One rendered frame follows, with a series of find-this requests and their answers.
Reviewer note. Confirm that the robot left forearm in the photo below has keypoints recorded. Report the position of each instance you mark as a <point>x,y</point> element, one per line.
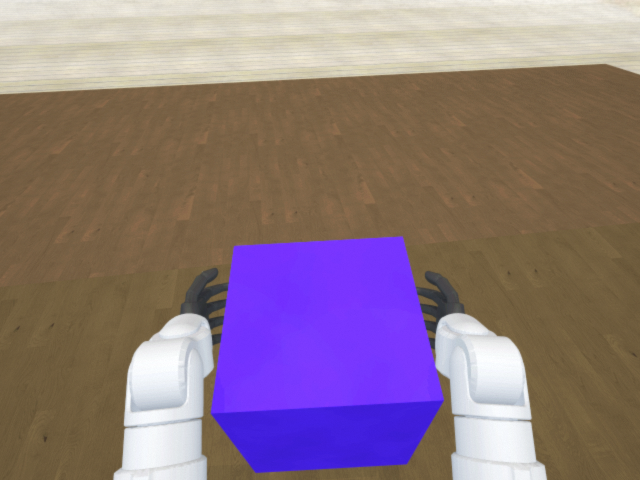
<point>164,395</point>

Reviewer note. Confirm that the robot right forearm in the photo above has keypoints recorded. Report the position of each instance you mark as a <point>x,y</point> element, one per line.
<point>489,390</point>

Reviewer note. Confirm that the robot right hand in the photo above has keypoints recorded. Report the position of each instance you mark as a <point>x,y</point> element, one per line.
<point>447,300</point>

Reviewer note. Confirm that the robot left hand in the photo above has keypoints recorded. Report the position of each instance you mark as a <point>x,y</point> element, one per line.
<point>197,296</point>

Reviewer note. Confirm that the carton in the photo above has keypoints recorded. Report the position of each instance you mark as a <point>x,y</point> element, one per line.
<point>324,359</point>

